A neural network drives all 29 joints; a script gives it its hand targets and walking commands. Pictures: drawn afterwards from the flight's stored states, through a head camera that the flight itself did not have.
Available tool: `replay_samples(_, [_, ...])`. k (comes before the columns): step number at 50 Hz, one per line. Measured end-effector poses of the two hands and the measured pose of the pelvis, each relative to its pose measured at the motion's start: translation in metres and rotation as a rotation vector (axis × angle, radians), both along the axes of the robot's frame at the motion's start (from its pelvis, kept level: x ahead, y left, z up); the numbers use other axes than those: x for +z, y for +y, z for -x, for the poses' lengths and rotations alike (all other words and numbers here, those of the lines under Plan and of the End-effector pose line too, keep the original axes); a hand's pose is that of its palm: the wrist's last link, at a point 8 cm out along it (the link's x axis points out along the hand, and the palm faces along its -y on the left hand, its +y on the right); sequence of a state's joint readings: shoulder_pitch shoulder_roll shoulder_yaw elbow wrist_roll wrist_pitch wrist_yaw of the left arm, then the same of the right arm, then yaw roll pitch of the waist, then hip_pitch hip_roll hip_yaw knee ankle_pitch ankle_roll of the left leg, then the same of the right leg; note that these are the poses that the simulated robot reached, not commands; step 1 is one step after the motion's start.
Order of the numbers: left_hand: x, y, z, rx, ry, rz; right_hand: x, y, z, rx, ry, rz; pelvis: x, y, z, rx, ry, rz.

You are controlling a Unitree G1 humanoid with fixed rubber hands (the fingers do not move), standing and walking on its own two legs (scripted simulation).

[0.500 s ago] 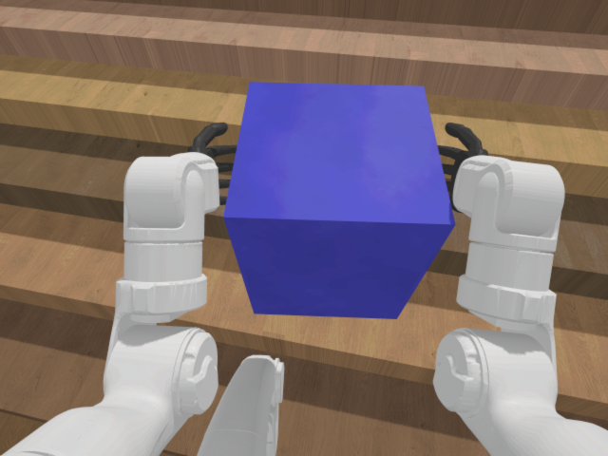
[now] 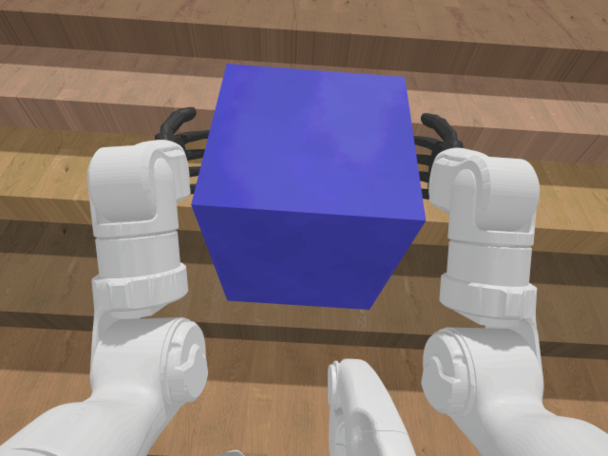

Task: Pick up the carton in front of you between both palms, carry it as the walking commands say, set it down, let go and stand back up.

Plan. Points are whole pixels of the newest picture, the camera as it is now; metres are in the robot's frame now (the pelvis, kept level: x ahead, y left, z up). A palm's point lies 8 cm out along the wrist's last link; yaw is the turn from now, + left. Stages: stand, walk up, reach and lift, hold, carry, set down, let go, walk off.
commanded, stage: carry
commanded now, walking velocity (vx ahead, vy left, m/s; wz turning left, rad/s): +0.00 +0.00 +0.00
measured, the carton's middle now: (306, 201) +0.41 -0.01 +0.09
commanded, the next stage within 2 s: none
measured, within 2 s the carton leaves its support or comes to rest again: neither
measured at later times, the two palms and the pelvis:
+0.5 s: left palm (199, 8) +0.55 +0.12 +0.27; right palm (443, 3) +0.59 -0.18 +0.27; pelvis +0.17 -0.06 +0.10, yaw +3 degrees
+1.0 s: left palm (194, 8) +0.55 +0.12 +0.27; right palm (442, 14) +0.57 -0.18 +0.27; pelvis +0.22 -0.04 +0.13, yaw +2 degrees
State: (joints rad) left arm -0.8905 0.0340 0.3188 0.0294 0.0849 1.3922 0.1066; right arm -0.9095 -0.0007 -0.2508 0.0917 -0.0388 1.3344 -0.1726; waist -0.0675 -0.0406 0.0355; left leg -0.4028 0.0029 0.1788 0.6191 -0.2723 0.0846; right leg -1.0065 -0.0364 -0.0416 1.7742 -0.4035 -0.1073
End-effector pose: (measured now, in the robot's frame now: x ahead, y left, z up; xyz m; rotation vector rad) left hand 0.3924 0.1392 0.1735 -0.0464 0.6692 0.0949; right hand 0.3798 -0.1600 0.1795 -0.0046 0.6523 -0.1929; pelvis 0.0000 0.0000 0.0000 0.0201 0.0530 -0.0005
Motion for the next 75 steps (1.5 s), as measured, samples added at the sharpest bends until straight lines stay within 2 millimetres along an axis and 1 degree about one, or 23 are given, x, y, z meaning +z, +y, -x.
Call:
replay_samples(3, [0.021, 0.0, -0.03, 0.003, -0.02, 0.006, 0.024, 0.0, -0.033, 0.007, -0.019, 0.014, 0.01, -0.008, -0.033, 0.007, -0.001, 0.018])
replay_samples(6, [0.033, -0.004, -0.061, 0.006, -0.003, -0.003, 0.039, -0.004, -0.066, 0.017, 0.0, 0.028, 0.021, -0.018, -0.068, 0.013, -0.002, 0.041])
replay_samples(9, [0.04, -0.01, -0.093, 0.011, 0.031, -0.021, 0.046, -0.009, -0.104, 0.03, 0.035, 0.021, 0.029, -0.029, -0.105, 0.014, 0.007, 0.062])
replay_samples(12, [0.041, -0.014, -0.119, 0.043, 0.065, -0.05, 0.044, -0.013, -0.144, 0.074, 0.068, 0.005, 0.034, -0.045, -0.142, 0.021, 0.0, 0.063])
replay_samples(13, [0.041, -0.014, -0.125, 0.057, 0.075, -0.065, 0.043, -0.014, -0.157, 0.091, 0.078, -0.005, 0.038, -0.049, -0.15, 0.024, -0.005, 0.067])
replay_samples(15, [0.041, -0.016, -0.132, 0.078, 0.103, -0.088, 0.04, -0.015, -0.176, 0.116, 0.104, -0.028, 0.05, -0.053, -0.158, 0.025, -0.011, 0.067])
replay_samples(18, [0.047, -0.018, -0.139, 0.097, 0.136, -0.098, 0.043, -0.017, -0.189, 0.121, 0.137, -0.055, 0.073, -0.057, -0.164, 0.03, -0.008, 0.06])
replay_samples(20, [0.058, -0.02, -0.145, 0.108, 0.124, -0.084, 0.053, -0.019, -0.195, 0.118, 0.125, -0.061, 0.085, -0.059, -0.167, 0.037, -0.002, 0.049])
replay_samples(22, [0.072, -0.022, -0.152, 0.12, 0.082, -0.07, 0.068, -0.021, -0.201, 0.113, 0.082, -0.068, 0.094, -0.061, -0.168, 0.043, 0.004, 0.043])
replay_samples(25, [0.095, -0.024, -0.161, 0.132, 0.008, -0.05, 0.091, -0.023, -0.207, 0.103, 0.009, -0.078, 0.101, -0.06, -0.172, 0.051, 0.01, 0.041])
replay_samples(27, [0.106, -0.024, -0.163, 0.132, -0.017, -0.042, 0.102, -0.024, -0.208, 0.097, -0.015, -0.079, 0.105, -0.058, -0.175, 0.051, 0.014, 0.035])
replay_samples(30, [0.115, -0.024, -0.165, 0.117, -0.013, -0.036, 0.114, -0.024, -0.206, 0.089, -0.011, -0.06, 0.108, -0.053, -0.181, 0.049, 0.013, 0.025])
replay_samples(33, [0.116, -0.025, -0.164, 0.075, 0.015, -0.018, 0.118, -0.023, -0.198, 0.08, 0.019, -0.022, 0.112, -0.047, -0.187, 0.048, -0.006, 0.005])
replay_samples(38, [0.113, -0.022, -0.157, 0.056, 0.098, -0.038, 0.109, -0.021, -0.186, 0.086, 0.104, 0.0, 0.122, -0.042, -0.201, 0.041, -0.026, 0.007])
replay_samples(44, [0.102, -0.019, -0.152, 0.047, 0.134, -0.073, 0.092, -0.017, -0.181, 0.116, 0.141, 0.018, 0.127, -0.041, -0.214, 0.039, -0.045, 0.005])
replay_samples(47, [0.098, -0.018, -0.154, 0.041, 0.13, -0.086, 0.088, -0.017, -0.183, 0.127, 0.137, 0.026, 0.127, -0.042, -0.217, 0.039, -0.044, 0.005])
replay_samples(52, [0.095, -0.021, -0.16, 0.031, 0.12, -0.095, 0.085, -0.019, -0.189, 0.13, 0.128, 0.03, 0.128, -0.043, -0.22, 0.041, -0.035, 0.004])
replay_samples(63, [0.091, -0.027, -0.173, 0.025, 0.114, -0.093, 0.083, -0.026, -0.201, 0.121, 0.123, 0.025, 0.129, -0.046, -0.229, 0.041, -0.021, 0.008])
replay_samples(75, [0.091, -0.029, -0.182, 0.031, 0.109, -0.093, 0.083, -0.028, -0.212, 0.123, 0.118, 0.021, 0.13, -0.05, -0.239, 0.042, -0.018, 0.01])
